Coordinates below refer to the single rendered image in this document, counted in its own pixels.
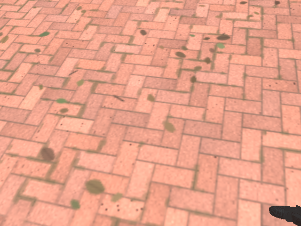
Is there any robot right hand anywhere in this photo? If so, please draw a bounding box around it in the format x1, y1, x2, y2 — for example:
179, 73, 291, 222
269, 205, 301, 226

